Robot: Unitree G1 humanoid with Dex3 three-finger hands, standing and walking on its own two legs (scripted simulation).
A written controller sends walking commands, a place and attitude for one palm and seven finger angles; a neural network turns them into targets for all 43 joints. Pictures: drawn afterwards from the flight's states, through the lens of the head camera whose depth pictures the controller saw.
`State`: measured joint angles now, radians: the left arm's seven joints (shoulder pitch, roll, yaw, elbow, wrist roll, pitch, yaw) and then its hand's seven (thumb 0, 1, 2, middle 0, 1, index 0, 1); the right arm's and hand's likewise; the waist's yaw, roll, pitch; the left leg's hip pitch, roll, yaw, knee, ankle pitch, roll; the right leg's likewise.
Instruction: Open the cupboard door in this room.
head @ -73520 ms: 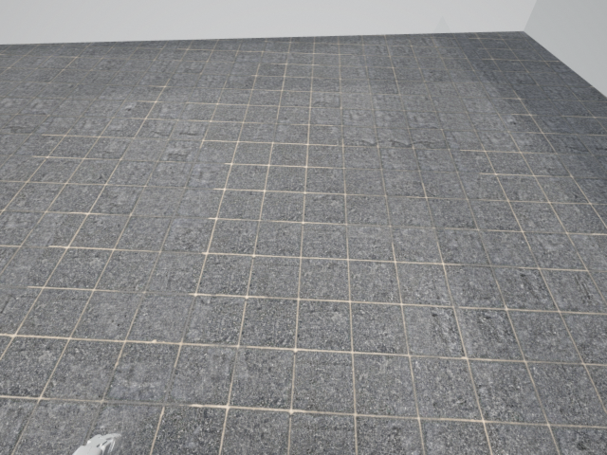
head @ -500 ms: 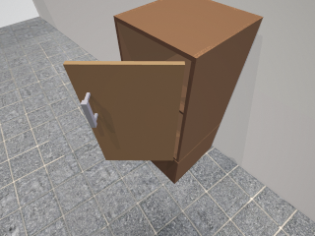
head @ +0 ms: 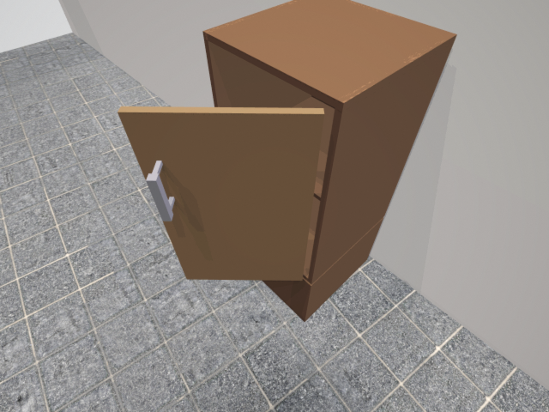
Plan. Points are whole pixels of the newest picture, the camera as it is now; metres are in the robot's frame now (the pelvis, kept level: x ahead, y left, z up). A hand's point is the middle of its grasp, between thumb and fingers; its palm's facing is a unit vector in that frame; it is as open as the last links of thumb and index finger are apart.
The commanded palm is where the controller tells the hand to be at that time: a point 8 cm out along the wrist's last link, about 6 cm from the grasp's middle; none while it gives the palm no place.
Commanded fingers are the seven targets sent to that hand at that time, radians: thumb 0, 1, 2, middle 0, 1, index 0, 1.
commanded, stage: look again from close up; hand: left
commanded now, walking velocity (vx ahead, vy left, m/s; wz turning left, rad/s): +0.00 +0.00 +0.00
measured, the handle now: (163, 191) +0.51 +0.27 -0.02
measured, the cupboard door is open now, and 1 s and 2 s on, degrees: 46 46 46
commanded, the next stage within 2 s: raise the hand with hooked fingers in 0.02 s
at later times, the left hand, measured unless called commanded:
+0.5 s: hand (154, 398) +0.15 +0.19 -0.06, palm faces +0.02 -1.00 +0.00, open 8.3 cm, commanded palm +0.12 +0.26 -0.06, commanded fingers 0.00 0.43 0.70 -0.23 -0.60 -0.23 -0.60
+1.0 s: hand (115, 368) +0.18 +0.25 -0.04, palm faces +0.07 -1.00 -0.06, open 11.3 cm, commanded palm +0.16 +0.30 -0.03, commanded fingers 0.00 -0.15 0.45 -0.28 -0.98 -0.28 -0.98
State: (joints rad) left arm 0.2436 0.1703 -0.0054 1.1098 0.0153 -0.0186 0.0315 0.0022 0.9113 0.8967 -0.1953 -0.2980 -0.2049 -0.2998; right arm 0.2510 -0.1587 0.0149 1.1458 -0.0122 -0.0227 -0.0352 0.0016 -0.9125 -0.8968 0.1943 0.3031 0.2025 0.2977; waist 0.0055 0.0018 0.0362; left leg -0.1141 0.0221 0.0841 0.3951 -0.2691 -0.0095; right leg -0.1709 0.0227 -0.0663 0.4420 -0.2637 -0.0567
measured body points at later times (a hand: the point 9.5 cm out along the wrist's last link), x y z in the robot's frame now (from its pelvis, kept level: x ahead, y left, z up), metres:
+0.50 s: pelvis -0.06 +0.00 -0.09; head -0.01 +0.01 +0.36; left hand +0.14 +0.24 -0.06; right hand +0.19 -0.25 -0.12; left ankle -0.04 +0.12 -0.74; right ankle -0.02 -0.08 -0.74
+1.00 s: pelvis -0.05 +0.02 -0.08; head +0.02 +0.03 +0.36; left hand +0.17 +0.30 -0.03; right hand +0.10 -0.21 -0.17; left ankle -0.04 +0.12 -0.74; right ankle -0.02 -0.08 -0.74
